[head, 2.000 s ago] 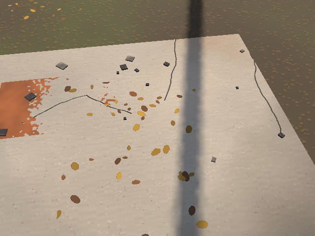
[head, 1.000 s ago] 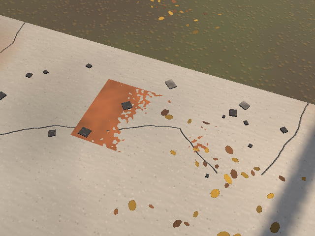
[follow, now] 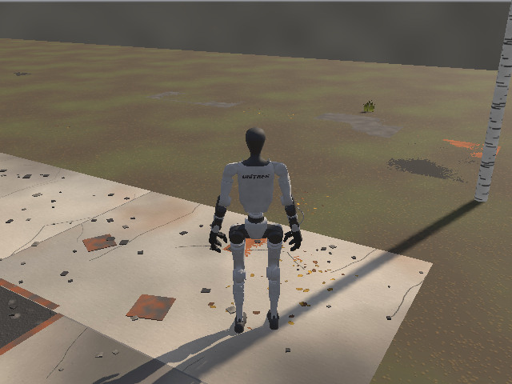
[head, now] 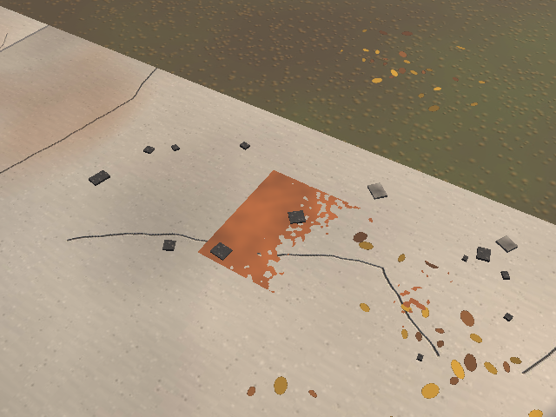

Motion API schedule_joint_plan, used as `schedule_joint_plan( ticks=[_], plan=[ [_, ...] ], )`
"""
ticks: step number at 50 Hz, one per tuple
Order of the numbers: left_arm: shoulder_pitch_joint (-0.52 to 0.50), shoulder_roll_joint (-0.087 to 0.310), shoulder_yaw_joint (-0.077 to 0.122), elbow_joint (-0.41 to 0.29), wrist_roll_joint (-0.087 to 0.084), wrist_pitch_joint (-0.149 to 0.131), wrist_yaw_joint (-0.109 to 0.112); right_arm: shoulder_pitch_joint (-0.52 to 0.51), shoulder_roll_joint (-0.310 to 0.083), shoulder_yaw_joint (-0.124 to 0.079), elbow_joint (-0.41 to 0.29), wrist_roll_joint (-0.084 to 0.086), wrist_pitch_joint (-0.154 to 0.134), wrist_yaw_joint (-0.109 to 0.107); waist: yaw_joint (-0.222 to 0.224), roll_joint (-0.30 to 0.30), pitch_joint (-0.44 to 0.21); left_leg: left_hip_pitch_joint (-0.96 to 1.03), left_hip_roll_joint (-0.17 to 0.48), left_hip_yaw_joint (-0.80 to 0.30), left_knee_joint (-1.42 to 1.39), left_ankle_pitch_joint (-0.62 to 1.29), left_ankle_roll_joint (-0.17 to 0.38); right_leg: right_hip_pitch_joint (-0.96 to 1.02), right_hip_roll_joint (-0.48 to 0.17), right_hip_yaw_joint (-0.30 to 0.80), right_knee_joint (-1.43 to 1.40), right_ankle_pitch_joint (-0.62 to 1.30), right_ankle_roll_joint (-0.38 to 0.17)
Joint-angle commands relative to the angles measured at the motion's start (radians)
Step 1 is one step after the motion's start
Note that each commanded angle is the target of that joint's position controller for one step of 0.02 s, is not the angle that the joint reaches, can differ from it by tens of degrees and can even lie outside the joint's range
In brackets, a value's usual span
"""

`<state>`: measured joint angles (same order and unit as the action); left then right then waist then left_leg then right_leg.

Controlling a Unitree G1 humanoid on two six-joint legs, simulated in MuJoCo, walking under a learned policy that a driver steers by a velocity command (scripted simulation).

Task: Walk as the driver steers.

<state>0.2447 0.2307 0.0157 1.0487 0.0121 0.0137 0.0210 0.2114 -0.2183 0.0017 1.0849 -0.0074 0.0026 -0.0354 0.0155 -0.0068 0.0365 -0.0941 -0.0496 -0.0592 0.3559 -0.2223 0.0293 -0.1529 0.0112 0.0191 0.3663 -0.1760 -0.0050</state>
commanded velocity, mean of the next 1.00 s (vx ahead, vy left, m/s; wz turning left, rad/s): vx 0.05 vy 0.00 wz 0.00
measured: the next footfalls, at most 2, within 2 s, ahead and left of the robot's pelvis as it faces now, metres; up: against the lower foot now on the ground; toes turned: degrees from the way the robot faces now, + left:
left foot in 1.46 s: +0.44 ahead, +0.03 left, +0.00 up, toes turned +4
right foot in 1.90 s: +0.47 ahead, -0.16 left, +0.00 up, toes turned -2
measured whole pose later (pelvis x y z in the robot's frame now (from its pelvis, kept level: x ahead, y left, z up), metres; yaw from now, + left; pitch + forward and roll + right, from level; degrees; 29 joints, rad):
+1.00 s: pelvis +0.05 -0.02 -0.01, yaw +0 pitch +0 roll +1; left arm 0.32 0.18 0.01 1.08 0.03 -0.03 0.00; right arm 0.42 -0.18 -0.03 1.14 -0.02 -0.01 -0.03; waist -0.02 0.02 -0.02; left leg -0.10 -0.04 -0.07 0.46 -0.36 0.05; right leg -0.26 0.02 -0.04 0.61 -0.40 -0.08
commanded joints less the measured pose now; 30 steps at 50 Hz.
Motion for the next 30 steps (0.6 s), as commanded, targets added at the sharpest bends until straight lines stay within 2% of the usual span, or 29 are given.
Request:
schedule_joint_plan(
  ticks=[1, 14, 30],
  plan=[
    [0.020, 0.088, 0.010, -0.007, 0.000, -0.009, 0.004, 0.020, -0.105, -0.014, -0.010, 0.000, -0.008, -0.003, -0.003, 0.012, 0.023, -0.087, 0.120, -0.110, -0.090, 0.042, 0.031, 0.012, -0.086, 0.085, -0.048, 0.042, -0.023],
    [0.057, 0.057, -0.006, 0.054, -0.001, -0.012, 0.011, 0.081, -0.069, 0.000, 0.040, 0.000, -0.010, -0.005, -0.006, 0.009, 0.027, -0.092, 0.111, -0.094, -0.070, 0.070, 0.029, -0.007, -0.089, 0.086, -0.038, 0.046, -0.026],
    [0.085, 0.026, -0.012, 0.085, -0.002, -0.014, 0.018, 0.133, -0.034, 0.004, 0.061, -0.001, -0.011, -0.010, -0.009, 0.006, 0.030, -0.088, 0.109, -0.081, -0.045, 0.109, 0.026, -0.012, -0.089, 0.085, -0.025, 0.073, -0.031]
  ],
)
